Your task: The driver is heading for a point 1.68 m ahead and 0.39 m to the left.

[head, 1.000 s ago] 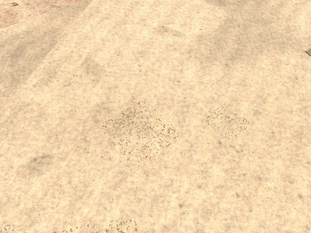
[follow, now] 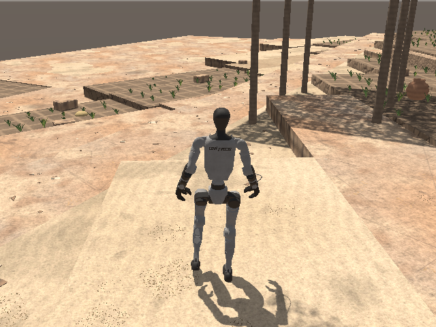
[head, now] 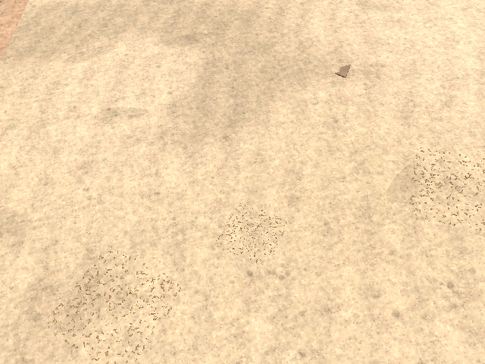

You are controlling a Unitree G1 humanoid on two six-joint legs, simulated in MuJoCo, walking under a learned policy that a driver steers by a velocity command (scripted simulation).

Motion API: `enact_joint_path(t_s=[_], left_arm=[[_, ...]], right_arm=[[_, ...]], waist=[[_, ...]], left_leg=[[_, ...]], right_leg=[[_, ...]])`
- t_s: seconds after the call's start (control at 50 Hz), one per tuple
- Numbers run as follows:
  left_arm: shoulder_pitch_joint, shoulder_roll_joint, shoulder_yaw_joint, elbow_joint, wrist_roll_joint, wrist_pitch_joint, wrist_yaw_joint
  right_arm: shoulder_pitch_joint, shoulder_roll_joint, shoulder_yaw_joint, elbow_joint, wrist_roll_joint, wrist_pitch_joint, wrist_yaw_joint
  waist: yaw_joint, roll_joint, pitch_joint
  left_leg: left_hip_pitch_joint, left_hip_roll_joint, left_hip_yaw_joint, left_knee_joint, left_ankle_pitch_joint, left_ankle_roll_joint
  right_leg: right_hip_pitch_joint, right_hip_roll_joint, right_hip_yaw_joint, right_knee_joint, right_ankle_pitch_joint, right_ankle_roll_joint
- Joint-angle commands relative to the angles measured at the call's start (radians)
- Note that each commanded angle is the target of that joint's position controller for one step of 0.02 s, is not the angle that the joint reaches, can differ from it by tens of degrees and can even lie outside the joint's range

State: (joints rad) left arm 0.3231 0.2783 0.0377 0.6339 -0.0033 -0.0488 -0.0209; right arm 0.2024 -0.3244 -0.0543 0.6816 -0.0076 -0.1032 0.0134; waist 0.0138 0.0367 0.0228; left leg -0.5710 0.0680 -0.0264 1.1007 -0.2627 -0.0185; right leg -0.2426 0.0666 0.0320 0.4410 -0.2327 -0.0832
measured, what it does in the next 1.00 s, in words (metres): walks ahead, turning left: left foot, then right foot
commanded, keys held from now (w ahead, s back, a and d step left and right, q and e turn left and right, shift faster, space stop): w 0.04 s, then w+q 0.16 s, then q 0.80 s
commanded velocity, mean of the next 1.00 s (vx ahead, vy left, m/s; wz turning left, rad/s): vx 0.20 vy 0.00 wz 0.32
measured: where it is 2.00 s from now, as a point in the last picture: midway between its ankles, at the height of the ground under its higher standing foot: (250, 317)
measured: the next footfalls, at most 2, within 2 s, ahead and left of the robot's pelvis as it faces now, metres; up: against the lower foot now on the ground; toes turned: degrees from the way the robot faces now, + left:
left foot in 0.32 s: +0.38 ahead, +0.12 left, +0.00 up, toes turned +2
right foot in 0.76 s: +0.46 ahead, -0.10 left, +0.00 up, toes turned +22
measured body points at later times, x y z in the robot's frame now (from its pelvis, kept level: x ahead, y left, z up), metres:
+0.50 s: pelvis +0.26 +0.03 -0.01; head +0.31 +0.04 +0.44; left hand +0.37 +0.32 -0.11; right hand +0.44 -0.22 -0.11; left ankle +0.34 +0.11 -0.74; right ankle +0.24 -0.11 -0.66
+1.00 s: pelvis +0.35 -0.01 +0.00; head +0.39 -0.02 +0.45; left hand +0.38 +0.30 -0.08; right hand +0.60 -0.22 -0.11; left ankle +0.28 +0.11 -0.66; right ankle +0.42 -0.11 -0.74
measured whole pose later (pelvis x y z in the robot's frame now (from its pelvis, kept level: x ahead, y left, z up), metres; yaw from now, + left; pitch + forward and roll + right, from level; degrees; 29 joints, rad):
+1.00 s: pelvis +0.35 -0.01 +0.00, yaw +25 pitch +1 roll +1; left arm 0.17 0.25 0.04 0.64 0.02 0.00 0.04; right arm 0.19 -0.34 -0.09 0.67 0.03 0.07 -0.03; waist 0.01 0.04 0.05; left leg -0.52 -0.02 -0.06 1.09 -0.41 -0.11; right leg -0.29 -0.03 -0.03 0.46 -0.19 -0.01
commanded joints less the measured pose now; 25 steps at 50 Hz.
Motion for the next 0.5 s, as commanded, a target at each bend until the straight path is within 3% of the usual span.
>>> enact_joint_path(t_s=[0.02, 0.1, 0.16, 0.2, 0.24, 0.26, 0.28, 0.3, 0.32, 0.34, 0.36, 0.38, 0.4, 0.42, 0.44, 0.46, 0.5], left_arm=[[-0.040, 0.158, 0.044, -0.055, -0.001, -0.027, 0.020], [0.021, 0.169, 0.044, 0.004, -0.008, -0.027, 0.033], [0.073, 0.182, 0.045, 0.046, -0.011, -0.031, 0.031], [0.092, 0.183, 0.046, 0.073, -0.009, -0.028, 0.029], [0.084, 0.181, 0.046, 0.089, -0.002, -0.016, 0.034], [0.073, 0.190, 0.048, 0.090, 0.002, -0.010, 0.039], [0.061, 0.201, 0.050, 0.085, 0.005, -0.005, 0.046], [0.033, 0.205, 0.049, 0.074, 0.009, 0.004, 0.052], [0.020, 0.197, 0.042, 0.057, 0.014, 0.005, 0.056], [0.099, 0.130, 0.021, 0.023, 0.045, -0.006, 0.055], [0.198, 0.098, 0.000, 0.040, 0.034, -0.018, 0.040], [0.121, 0.201, 0.022, 0.037, 0.005, -0.024, 0.027], [0.012, 0.201, 0.023, -0.004, -0.012, -0.023, 0.025], [-0.047, 0.190, 0.021, -0.018, 0.000, -0.018, 0.032], [-0.058, 0.188, 0.026, -0.029, 0.012, -0.004, 0.042], [-0.036, 0.172, 0.023, -0.029, 0.014, 0.008, 0.046], [0.012, 0.123, 0.010, -0.014, 0.021, 0.019, 0.058]], right_arm=[[-0.017, -0.077, -0.019, -0.047, -0.012, 0.000, 0.002], [-0.164, -0.018, 0.010, -0.064, 0.006, -0.001, 0.016], [-0.255, -0.018, 0.015, -0.085, 0.025, -0.006, 0.033], [-0.286, -0.026, 0.014, -0.098, 0.029, -0.009, 0.045], [-0.279, -0.029, 0.012, -0.101, 0.019, -0.014, 0.059], [-0.243, -0.041, 0.006, -0.093, 0.013, -0.015, 0.063], [-0.179, -0.064, -0.006, -0.075, 0.007, -0.016, 0.063], [-0.061, -0.095, -0.024, -0.043, 0.005, -0.016, 0.059], [0.052, -0.134, -0.039, -0.026, 0.005, -0.014, 0.048], [0.133, -0.236, -0.058, -0.034, -0.009, -0.004, 0.037], [0.140, -0.189, -0.042, -0.035, -0.004, 0.001, 0.035], [0.110, -0.144, -0.041, -0.056, 0.014, 0.022, 0.026], [0.040, -0.120, -0.032, -0.071, 0.023, 0.035, 0.018], [-0.005, -0.110, -0.028, -0.078, 0.023, 0.045, 0.013], [-0.027, -0.110, -0.027, -0.082, 0.018, 0.050, 0.006], [-0.045, -0.120, -0.030, -0.083, 0.008, 0.056, 0.004], [-0.070, -0.126, -0.036, -0.079, 0.003, 0.059, -0.001]], waist=[[-0.021, -0.096, -0.028], [0.041, -0.118, 0.006], [0.080, -0.111, 0.049], [0.086, -0.104, 0.069], [0.071, -0.099, 0.063], [0.050, -0.114, 0.028], [0.020, -0.135, -0.031], [-0.044, -0.136, -0.109], [-0.105, -0.108, -0.185], [-0.070, 0.121, -0.331], [-0.047, 0.218, -0.519], [-0.093, 0.070, -0.485], [-0.083, 0.022, -0.325], [-0.058, -0.065, -0.192], [-0.028, -0.071, -0.139], [0.005, -0.035, -0.104], [0.033, 0.021, -0.101]], left_leg=[[-0.130, 0.020, -0.015, -0.126, 0.130, -0.028], [-0.058, -0.011, 0.019, -0.424, 0.371, -0.033], [-0.053, -0.016, 0.024, -0.525, 0.436, 0.000], [-0.095, -0.020, 0.021, -0.564, 0.399, 0.033], [-0.073, -0.044, 0.034, -0.603, 0.338, 0.068], [-0.012, -0.072, 0.049, -0.604, 0.305, 0.084], [0.075, -0.112, 0.071, -0.591, 0.274, 0.100], [0.218, -0.150, 0.098, -0.615, 0.299, 0.122], [0.434, -0.105, 0.043, -0.633, 0.460, 0.159], [0.809, 0.161, -0.292, -0.527, 0.859, 0.298], [1.048, 0.349, -0.673, -0.599, 0.905, 0.471], [0.948, 0.285, -0.584, -0.645, 0.721, 0.418], [0.795, 0.233, -0.463, -0.673, 0.621, 0.370], [0.604, 0.192, -0.389, -0.721, 0.600, 0.341], [0.467, 0.163, -0.355, -0.755, 0.575, 0.327], [0.357, 0.130, -0.333, -0.788, 0.553, 0.319], [0.253, 0.089, -0.268, -0.795, 0.643, 0.316]], right_leg=[[0.109, -0.235, 0.256, -0.240, 0.265, -0.180], [0.094, -0.192, 0.131, -0.249, 0.294, -0.118], [0.139, -0.233, 0.128, -0.275, 0.226, -0.115], [0.225, -0.268, 0.119, -0.260, 0.263, -0.111], [0.284, -0.275, 0.082, -0.189, 0.459, -0.087], [0.304, -0.269, 0.064, -0.130, 0.632, -0.071], [0.325, -0.256, 0.049, -0.045, 0.829, -0.052], [0.319, -0.221, 0.015, 0.110, 0.967, -0.025], [0.197, -0.179, -0.014, 0.319, 0.882, 0.020], [-0.131, -0.065, -0.051, 0.725, 0.278, 0.097], [-0.379, 0.055, 0.063, 0.997, -0.423, 0.152], [-0.394, -0.018, 0.140, 1.029, -0.351, 0.141], [-0.438, -0.061, 0.112, 0.985, -0.302, 0.134], [-0.442, -0.088, 0.083, 0.916, -0.266, 0.137], [-0.390, -0.109, 0.080, 0.842, -0.231, 0.138], [-0.326, -0.110, 0.072, 0.786, -0.217, 0.144], [-0.260, -0.098, 0.042, 0.659, -0.197, 0.167]])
